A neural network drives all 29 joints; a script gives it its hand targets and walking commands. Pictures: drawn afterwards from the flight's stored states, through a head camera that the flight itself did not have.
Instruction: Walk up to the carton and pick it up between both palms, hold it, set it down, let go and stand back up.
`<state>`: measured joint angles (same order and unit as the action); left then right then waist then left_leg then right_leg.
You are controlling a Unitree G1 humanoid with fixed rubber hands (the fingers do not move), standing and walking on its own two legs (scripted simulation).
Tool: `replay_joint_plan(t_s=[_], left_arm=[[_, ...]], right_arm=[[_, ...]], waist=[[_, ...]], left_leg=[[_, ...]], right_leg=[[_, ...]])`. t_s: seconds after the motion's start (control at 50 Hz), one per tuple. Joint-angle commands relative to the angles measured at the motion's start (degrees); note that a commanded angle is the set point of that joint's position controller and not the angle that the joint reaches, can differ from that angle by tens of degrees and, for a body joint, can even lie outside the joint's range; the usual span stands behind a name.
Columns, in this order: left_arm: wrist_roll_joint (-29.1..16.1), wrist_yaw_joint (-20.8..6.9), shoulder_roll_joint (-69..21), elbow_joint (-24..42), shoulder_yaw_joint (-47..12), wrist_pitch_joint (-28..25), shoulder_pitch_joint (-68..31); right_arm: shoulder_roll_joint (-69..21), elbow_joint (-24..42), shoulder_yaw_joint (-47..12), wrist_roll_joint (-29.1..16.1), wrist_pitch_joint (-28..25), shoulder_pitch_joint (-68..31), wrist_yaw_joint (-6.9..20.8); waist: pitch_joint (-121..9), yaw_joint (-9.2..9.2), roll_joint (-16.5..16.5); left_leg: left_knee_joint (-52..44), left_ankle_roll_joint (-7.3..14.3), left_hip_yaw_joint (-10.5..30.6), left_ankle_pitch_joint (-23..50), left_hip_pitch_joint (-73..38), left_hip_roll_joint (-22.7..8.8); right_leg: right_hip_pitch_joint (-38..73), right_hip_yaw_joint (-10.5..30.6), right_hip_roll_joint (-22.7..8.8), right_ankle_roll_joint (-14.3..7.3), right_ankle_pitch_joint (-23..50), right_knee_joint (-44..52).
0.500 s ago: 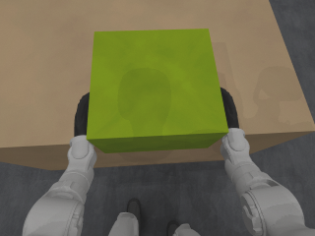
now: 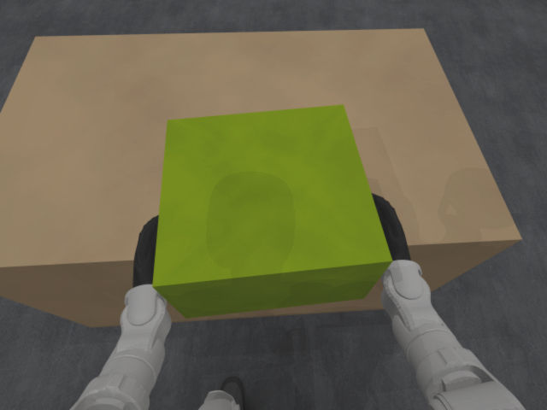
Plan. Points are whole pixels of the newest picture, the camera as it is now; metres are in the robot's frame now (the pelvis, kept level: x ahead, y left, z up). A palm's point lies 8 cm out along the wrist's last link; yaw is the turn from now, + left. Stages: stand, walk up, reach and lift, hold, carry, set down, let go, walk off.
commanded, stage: reach and lift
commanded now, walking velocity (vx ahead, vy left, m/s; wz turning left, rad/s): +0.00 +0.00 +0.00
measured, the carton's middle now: (266, 209) +0.42 +0.02 -0.02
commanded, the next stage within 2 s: hold in 1.84 s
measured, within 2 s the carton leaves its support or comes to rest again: neither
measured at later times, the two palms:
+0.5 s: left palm (106, 251) +0.32 +0.22 +0.06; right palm (411, 210) +0.36 -0.15 +0.10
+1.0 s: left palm (78, 194) +0.34 +0.21 +0.16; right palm (448, 166) +0.37 -0.16 +0.17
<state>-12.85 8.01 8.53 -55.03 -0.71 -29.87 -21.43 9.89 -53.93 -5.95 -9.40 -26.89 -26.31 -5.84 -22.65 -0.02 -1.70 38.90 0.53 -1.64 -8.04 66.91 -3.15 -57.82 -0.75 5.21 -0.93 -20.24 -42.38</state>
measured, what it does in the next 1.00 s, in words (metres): stands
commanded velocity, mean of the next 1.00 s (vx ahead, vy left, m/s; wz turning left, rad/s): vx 0.00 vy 0.00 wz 0.00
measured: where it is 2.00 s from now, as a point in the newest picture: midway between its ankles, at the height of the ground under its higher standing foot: outside the picture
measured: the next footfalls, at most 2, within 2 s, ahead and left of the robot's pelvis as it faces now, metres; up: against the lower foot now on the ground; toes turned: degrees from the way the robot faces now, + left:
none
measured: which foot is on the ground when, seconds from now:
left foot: down 0.00-1.00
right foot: down 0.00-1.00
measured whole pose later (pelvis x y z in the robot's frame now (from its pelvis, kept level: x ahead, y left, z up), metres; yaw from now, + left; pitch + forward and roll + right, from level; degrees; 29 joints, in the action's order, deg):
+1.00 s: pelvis -0.01 +0.00 +0.04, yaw +3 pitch +4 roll +1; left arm -8.2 8.3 11.2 -44.0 0.4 17.4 -35.3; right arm 11.2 -46.9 1.9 -9.4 14.3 -37.5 -5.5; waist -13.4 0.0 0.8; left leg 30.4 1.0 -1.6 -7.3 27.5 0.6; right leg -18.8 -0.8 2.0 -1.7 -21.3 -35.8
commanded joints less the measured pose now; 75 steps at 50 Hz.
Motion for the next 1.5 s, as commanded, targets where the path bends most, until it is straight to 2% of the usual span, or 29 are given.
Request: replay_joint_plan(t_s=[0.0,0.04,0.1,0.14,0.38,0.46,0.52,0.54,0.56,0.6,0.62,0.64,0.68,0.72,0.82,0.84,0.88,0.9,0.92,1.0,1.06,1.08,1.16,1.2,1.26,1.36,1.38,1.42,1.48], left_arm=[[1.51,-8.45,-36.97,31.07,-33.9,-2.4,-36.33],[0.65,-7.89,-37.06,34.21,-35.01,0.22,-32.91],[-1.11,-7.58,-38.18,33.96,-36.05,2.51,-44.23],[-1.93,-7.55,-36.03,34.26,-34.92,6.02,-48.52],[-5.58,-6.11,-38.7,43.99,-37.15,17.53,-69.12],[-5.55,-7.59,-35.96,45.07,-32.1,21.9,-76.12],[-1.55,-7.92,-36.52,40.22,-26.44,27.84,-73.52],[-0.74,-8.47,-35.6,37.72,-24.69,28.71,-75.23],[1.0,-9.17,-33.81,33.56,-20.01,30.66,-72.46],[1.63,-9.97,-32.91,33.07,-16.33,32.72,-69.07],[2.97,-9.98,-35.45,29.66,-16.1,34.29,-69.74],[4.36,-10.92,-34.03,27.6,-13.34,35.68,-66.21],[3.63,-11.94,-34.43,29.66,-11.83,37.26,-68.29],[5.19,-12.41,-33.67,26.6,-9.23,38.23,-66.17],[3.76,-12.75,-36.07,40.78,-11.45,40.31,-63.37],[2.76,-12.93,-34.4,41.89,-10.63,39.63,-67.58],[2.23,-12.47,-36.52,50.07,-14.04,40.02,-68.43],[4.0,-12.94,-34.81,44.3,-10.6,41.02,-66.35],[3.99,-13.15,-36.36,45.22,-10.64,41.27,-65.0],[2.55,-13.73,-35.87,48.01,-13.58,43.1,-62.81],[4.58,-14.26,-33.93,46.09,-10.22,44.49,-63.34],[4.57,-14.69,-32.5,43.31,-9.71,45.26,-62.81],[6.09,-15.71,-31.67,39.26,-7.5,47.77,-64.43],[4.21,-15.08,-34.81,45.05,-10.28,47.09,-67.14],[4.61,-15.37,-34.79,37.68,-8.39,47.94,-67.51],[0.36,-13.05,-38.4,46.14,-13.89,47.0,-76.4],[1.11,-13.22,-37.97,40.51,-11.85,47.28,-78.76],[1.85,-13.19,-37.04,37.44,-10.62,47.12,-80.73],[0.55,-12.48,-39.21,35.34,-12.5,47.04,-80.48]], right_arm=[[-37.37,30.71,-26.59,5.61,-1.17,-26.75,10.87],[-38.68,33.61,-28.99,3.35,1.68,-27.07,10.51],[-39.85,31.62,-26.28,2.45,5.08,-32.25,11.39],[-40.16,32.73,-25.49,2.56,8.64,-36.33,11.07],[-41.31,34.09,-23.07,-5.89,21.03,-49.33,12.11],[-36.83,32.78,-17.37,-6.36,24.76,-54.01,10.52],[-35.71,25.59,-13.84,-8.23,28.07,-57.39,10.43],[-32.7,27.68,-10.7,-7.47,28.56,-59.64,10.11],[-34.47,25.07,-10.16,-7.31,29.54,-61.94,9.5],[-35.84,24.26,-11.7,-8.29,31.18,-60.67,8.81],[-32.59,18.29,-6.77,-6.37,32.01,-60.71,9.24],[-34.93,23.23,-9.65,-7.63,32.69,-63.68,8.54],[-35.69,24.65,-7.51,-7.4,33.87,-65.45,7.71],[-35.53,23.74,-7.05,-6.88,34.25,-66.91,7.98],[-36.68,34.21,-12.03,-10.27,35.29,-63.59,6.94],[-39.6,34.55,-13.5,-9.66,35.51,-64.46,6.9],[-39.5,40.75,-15.08,-10.85,35.5,-63.28,6.6],[-39.17,36.29,-13.98,-9.58,36.81,-62.19,6.33],[-41.33,37.9,-15.1,-9.97,36.46,-62.75,6.45],[-39.95,46.11,-16.53,-10.9,37.23,-62.71,5.26],[-40.55,42.65,-16.52,-10.97,39.01,-63.07,4.98],[-37.82,40.22,-13.19,-9.2,39.96,-61.59,4.49],[-37.45,33.6,-10.73,-8.75,42.48,-63.11,5.17],[-39.17,38.78,-12.3,-10.11,41.75,-66.09,5.83],[-38.66,35.37,-9.28,-8.37,42.19,-68.67,6.6],[-41.01,38.51,-9.48,-8.58,41.53,-72.48,8.52],[-40.1,29.83,-5.96,-6.22,42.59,-69.65,8.72],[-41.22,30.09,-4.26,-4.83,42.09,-73.67,10.07],[-39.36,26.71,-1.63,-3.48,41.74,-73.3,11.12]], waist=[[-50.44,1.69,-0.93],[-49.83,1.79,0.79],[-46.87,1.6,-1.58],[-45.15,2.34,1.11],[-31.44,2.87,-0.81],[-24.49,4.09,2.62],[-15.4,1.53,-1.83],[-16.47,2.75,-0.47],[-13.6,0.56,2.92],[-9.36,-1.44,4.31],[-6.32,1.11,0.37],[-4.97,-0.98,3.68],[-8.28,-0.05,3.14],[-6.78,-1.8,3.63],[-14.95,-0.75,3.39],[-15.24,-1.09,6.18],[-19.29,-0.19,3.04],[-13.21,-0.37,4.28],[-16.96,-1.71,4.48],[-21.75,-0.51,3.97],[-18.03,-2.32,4.88],[-14.11,0.73,5.07],[-6.98,0.02,4.98],[-13.25,-0.9,2.96],[-7.41,-1.13,4.61],[-16.6,0.06,0.41],[-8.7,1.62,-0.33],[-6.31,-0.15,2.69],[-7.09,2.33,1.11]], left_leg=[[5.05,-2.88,4.99,15.86,-50.47,3.53],[3.76,-3.01,5.29,13.52,-50.97,3.56],[2.44,-2.81,5.69,9.54,-54.76,2.85],[0.02,-2.29,5.88,2.21,-54.91,2.7],[-2.42,-2.58,8.55,-1.14,-68.43,3.79],[-4.04,-2.42,8.58,-0.41,-69.61,4.21],[-7.19,-2.94,7.19,-0.98,-68.18,3.32],[-7.67,-3.04,7.99,-1.08,-71.43,3.11],[-7.74,-1.63,6.34,-1.29,-70.82,4.26],[-10.8,-0.23,4.53,0.96,-66.47,4.44],[-13.96,-1.59,5.82,-2.58,-66.53,2.88],[-13.9,-0.05,4.27,-1.75,-65.53,3.75],[-15.39,0.1,3.82,2.18,-65.61,3.54],[-16.86,0.55,3.22,1.31,-65.71,3.74],[-13.79,-0.34,2.59,17.25,-72.17,5.07],[-14.09,0.35,2.43,15.98,-69.68,5.99],[-13.16,-1.15,3.04,20.76,-72.45,5.97],[-14.07,-0.24,2.88,14.54,-70.37,6.08],[-14.15,-0.18,2.87,18.04,-71.96,5.65],[-13.14,-0.26,2.97,20.09,-71.68,6.07],[-14.82,0.93,2.42,15.25,-68.61,6.09],[-15.74,0.84,3.13,11.59,-66.32,6.09],[-17.83,1.33,2.68,8.32,-67.46,5.32],[-16.94,0.7,2.54,12.24,-70.96,5.03],[-19.41,0.94,1.99,4.57,-68.01,4.68],[-19.1,-0.37,2.87,4.62,-71.47,3.55],[-21.29,-0.04,2.78,-3.81,-68.48,3.72],[-21.23,0.59,2.37,-7.79,-65.56,3.11],[-22.29,-0.67,3.36,-9.92,-68.51,2.28]], right_leg=[[21.65,-0.17,0.34,4.36,32.67,1.12],[23.55,-0.22,0.35,4.77,32.54,2.05],[17.68,0.26,0.15,3.5,20.34,4.93],[18.12,0.71,-0.46,3.24,13.99,7.35],[13.33,3.21,-4.04,-1.56,4.15,13.67],[18.92,2.74,-3.92,-1.2,6.25,14.46],[21.4,2.64,-3.62,-1.74,6.28,16.26],[20.1,2.74,-4.24,-2.13,5.38,17.19],[21.34,3.19,-4.82,-1.87,3.49,18.23],[29.22,3.17,-3.92,0.06,8.53,18.91],[27.91,2.68,-3.65,-0.56,6.8,19.75],[30.81,2.87,-3.84,0.5,7.28,20.14],[36.28,2.92,-3.36,1.73,12.38,19.6],[35.52,3.1,-3.39,1.97,11.51,21.17],[43.2,3.36,-2.98,4.27,34.71,20.25],[43.83,3.16,-2.93,5.02,34.19,20.41],[45.12,2.77,-2.73,5.33,39.65,19.62],[44.21,3.67,-3.38,5.66,35.52,21.2],[45.54,3.87,-3.26,5.34,37.32,20.72],[49.0,4.32,-3.67,6.28,45.36,19.86],[49.35,5.34,-4.58,6.69,41.43,20.35],[47.79,5.3,-5.17,6.89,38.81,21.1],[43.03,4.51,-4.47,5.33,29.59,23.18],[43.24,4.02,-3.76,4.41,29.33,23.31],[39.16,3.55,-3.85,3.83,18.5,25.28],[36.78,2.58,-3.3,2.03,14.15,25.33],[33.03,3.47,-4.08,2.11,5.65,26.83],[30.85,3.64,-4.91,1.56,-0.11,26.42],[28.61,2.59,-4.97,0.58,-0.48,26.92]])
